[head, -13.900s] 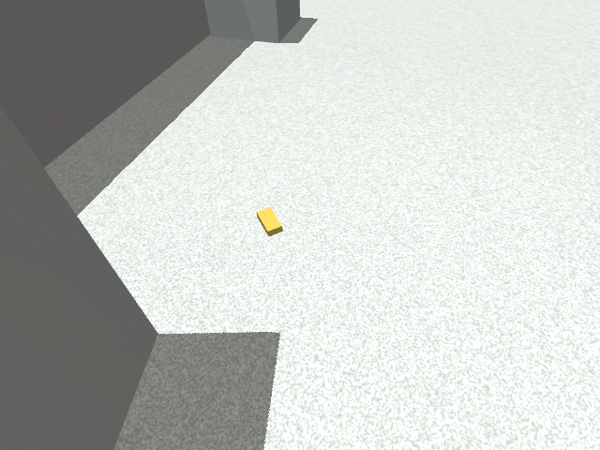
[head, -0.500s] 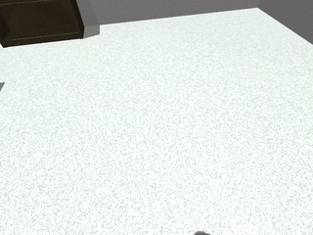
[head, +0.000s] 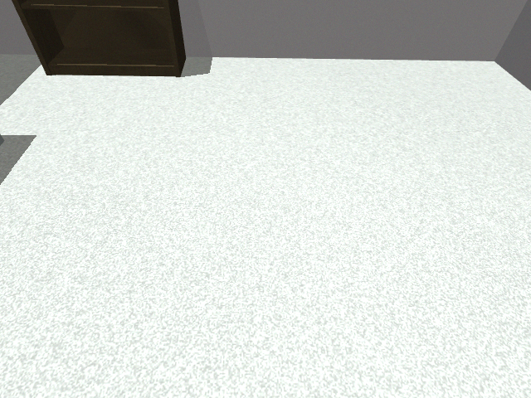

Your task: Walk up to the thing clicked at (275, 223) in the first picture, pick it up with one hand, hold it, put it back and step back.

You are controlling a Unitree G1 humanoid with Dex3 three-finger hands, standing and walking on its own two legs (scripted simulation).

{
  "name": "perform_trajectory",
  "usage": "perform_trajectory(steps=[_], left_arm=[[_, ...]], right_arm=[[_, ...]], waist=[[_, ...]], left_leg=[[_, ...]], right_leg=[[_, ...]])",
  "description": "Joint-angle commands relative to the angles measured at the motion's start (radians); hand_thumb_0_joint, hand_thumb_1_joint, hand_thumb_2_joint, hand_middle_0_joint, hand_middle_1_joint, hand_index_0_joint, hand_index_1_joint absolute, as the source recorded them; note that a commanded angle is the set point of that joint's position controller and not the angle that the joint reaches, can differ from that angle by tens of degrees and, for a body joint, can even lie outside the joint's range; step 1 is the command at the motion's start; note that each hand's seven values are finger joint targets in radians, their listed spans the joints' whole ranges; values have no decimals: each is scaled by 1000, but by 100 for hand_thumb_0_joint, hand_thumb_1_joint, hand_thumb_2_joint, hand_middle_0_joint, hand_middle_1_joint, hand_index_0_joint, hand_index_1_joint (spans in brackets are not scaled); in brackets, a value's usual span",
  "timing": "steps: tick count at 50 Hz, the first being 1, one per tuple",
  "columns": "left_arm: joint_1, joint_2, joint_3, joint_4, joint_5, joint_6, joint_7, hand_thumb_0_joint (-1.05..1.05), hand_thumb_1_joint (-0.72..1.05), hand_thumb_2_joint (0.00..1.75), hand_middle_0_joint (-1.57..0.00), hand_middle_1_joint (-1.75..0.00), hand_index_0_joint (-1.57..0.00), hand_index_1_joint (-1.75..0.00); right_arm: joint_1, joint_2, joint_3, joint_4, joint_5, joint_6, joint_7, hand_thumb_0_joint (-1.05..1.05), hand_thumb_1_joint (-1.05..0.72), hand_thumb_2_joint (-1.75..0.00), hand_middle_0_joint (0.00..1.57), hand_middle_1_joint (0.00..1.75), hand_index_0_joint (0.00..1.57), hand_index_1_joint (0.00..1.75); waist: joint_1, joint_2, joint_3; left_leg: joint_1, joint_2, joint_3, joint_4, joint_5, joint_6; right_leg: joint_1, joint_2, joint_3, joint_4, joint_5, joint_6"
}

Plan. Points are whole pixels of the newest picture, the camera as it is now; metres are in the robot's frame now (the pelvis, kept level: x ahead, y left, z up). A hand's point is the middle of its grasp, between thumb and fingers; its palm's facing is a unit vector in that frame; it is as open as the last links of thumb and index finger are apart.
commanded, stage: walk up
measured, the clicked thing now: out of the picture -0.89 +0.74 -0.73
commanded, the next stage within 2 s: none
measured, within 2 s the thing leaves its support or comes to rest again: neither
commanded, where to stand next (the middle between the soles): +0.33 -0.05 m, yaw +138 degrees
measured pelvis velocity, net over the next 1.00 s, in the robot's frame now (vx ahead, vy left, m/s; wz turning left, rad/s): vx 0.35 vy -0.12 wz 0.75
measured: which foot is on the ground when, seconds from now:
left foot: down 0.00-0.46, up 0.48-0.84, down 0.86-1.00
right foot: up 0.00-0.42, down 0.44-0.90, up 0.92-1.00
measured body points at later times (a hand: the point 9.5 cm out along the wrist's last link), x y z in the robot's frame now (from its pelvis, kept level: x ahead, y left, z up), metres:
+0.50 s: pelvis +0.22 -0.08 +0.01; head +0.24 -0.08 +0.46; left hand +0.26 +0.27 -0.08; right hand +0.34 -0.40 -0.10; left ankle +0.09 +0.07 -0.68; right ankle +0.33 -0.18 -0.72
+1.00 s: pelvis +0.35 -0.12 +0.00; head +0.39 -0.06 +0.44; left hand +0.25 +0.19 -0.13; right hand +0.66 -0.25 -0.10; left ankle +0.36 +0.03 -0.72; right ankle +0.39 -0.22 -0.66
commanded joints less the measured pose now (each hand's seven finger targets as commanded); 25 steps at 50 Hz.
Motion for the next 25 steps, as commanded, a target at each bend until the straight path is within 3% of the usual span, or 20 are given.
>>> perform_trajectory(steps=[1, 3, 5, 6, 8, 13, 16, 18, 19, 20, 21, 22, 23, 24, 25], left_arm=[[-135, 178, 22, -145, -6, -50, 13, 0, 90, 90, -20, -30, -20, -30], [-109, 189, 28, -120, -13, -38, 11, 0, 90, 90, -20, -30, -20, -30], [-96, 216, 40, -96, -9, -19, -1, 0, 90, 90, -20, -30, -20, -30], [-63, 188, 36, -100, 7, -1, -15, 0, 90, 90, -20, -30, -20, -30], [-108, 175, 35, -118, 13, 8, -26, 0, 90, 90, -20, -30, -20, -30], [-242, 145, 42, -158, 11, 14, -40, 0, 90, 90, -20, -30, -20, -30], [-283, 144, 50, -171, 9, 12, -49, 0, 90, 90, -20, -30, -20, -30], [-289, 139, 54, -174, 5, 4, -49, 0, 90, 90, -20, -30, -20, -30], [-252, 137, 60, -162, 1, -3, -43, 0, 90, 90, -20, -30, -20, -30], [-174, 135, 66, -132, -3, -10, -32, 0, 90, 90, -20, -30, -20, -30], [-52, 177, 82, -93, 2, -17, -17, 0, 90, 90, -20, -30, -20, -30], [72, 262, 110, -75, 18, -22, 1, 0, 90, 90, -20, -30, -20, -30], [32, 327, 108, -100, 25, -21, 9, 0, 90, 90, -20, -30, -20, -30], [-63, 342, 107, -119, 15, -15, 6, 0, 90, 90, -20, -30, -20, -30], [-88, 271, 92, -131, 2, -14, 5, 0, 90, 90, -20, -30, -20, -30]], right_arm=[[110, -300, -71, -44, 18, -19, -49, 0, -90, -90, 20, 30, 20, 30], [50, -265, -53, -54, 19, -22, -59, 0, -90, -90, 20, 30, 20, 30], [18, -249, -54, -67, 14, -25, -60, 0, -90, -90, 20, 30, 20, 30], [5, -257, -54, -59, 13, -27, -66, 0, -90, -90, 20, 30, 20, 30], [22, -256, -56, -56, 11, -31, -72, 0, -90, -90, 20, 30, 20, 30], [52, -273, -70, -52, 4, -30, -77, 0, -90, -90, 20, 30, 20, 30], [41, -283, -74, -61, 7, -29, -82, 0, -90, -90, 20, 30, 20, 30], [41, -282, -74, -69, 2, -29, -88, 0, -90, -90, 20, 30, 20, 30], [29, -273, -70, -76, -3, -26, -91, 0, -90, -90, 20, 30, 20, 30], [2, -260, -62, -83, -4, -20, -94, 0, -90, -90, 20, 30, 20, 30], [-14, -213, -44, -98, -1, -16, -97, 0, -90, -90, 20, 30, 20, 30], [33, -130, -18, -108, 3, -13, -100, 0, -90, -90, 20, 30, 20, 30], [55, -96, 0, -127, 11, -7, -106, 0, -90, -90, 20, 30, 20, 30], [37, -198, -26, -116, -10, 2, -118, 0, -90, -90, 20, 30, 20, 30], [11, -227, -33, -88, -9, 3, -108, 0, -90, -90, 20, 30, 20, 30]], waist=[[-56, 151, -8], [-15, 150, -26], [8, 156, -33], [17, 190, 4], [4, 172, 12], [-34, 200, 47], [-29, 210, 51], [-24, 217, 26], [2, 220, 7], [51, 194, -17], [120, 98, -78], [169, -143, -181], [130, -344, -180], [88, -273, -148], [70, -143, -57]], left_leg=[[443, 353, -711, -447, -182, 245], [333, 263, -561, -461, -103, 171], [257, 200, -455, -460, -97, 147], [272, 186, -453, -479, -140, 136], [271, 188, -443, -488, -153, 145], [267, 182, -457, -474, -141, 150], [259, 184, -447, -421, -82, 144], [248, 182, -439, -361, 18, 133], [222, 174, -438, -300, 128, 112], [171, 140, -401, -208, 227, 85], [64, 58, -336, -18, 222, 47], [-88, -28, -242, 260, -5, 11], [-306, -117, -144, 399, -402, -4], [-256, -25, -153, 517, -346, 2], [-218, 12, -178, 503, -271, -1]], right_leg=[[-537, 18, 156, 278, 20, -10], [-389, 3, 162, 173, 112, -2], [-301, 23, 145, 128, 201, 17], [-330, 26, 130, 87, 238, 44], [-335, 27, 129, 24, 287, 62], [-347, 32, 129, -107, 326, 63], [-295, 15, 154, -189, 310, 49], [-209, 17, 149, -252, 286, 35], [-115, 18, 152, -300, 268, 24], [24, 24, 140, -399, 326, 9], [221, 38, 135, -449, 353, -15], [407, -120, 317, -523, 152, -39], [455, -355, 655, -663, 47, -119], [284, -399, 742, -691, -7, -176], [188, -328, 597, -680, 34, -170]])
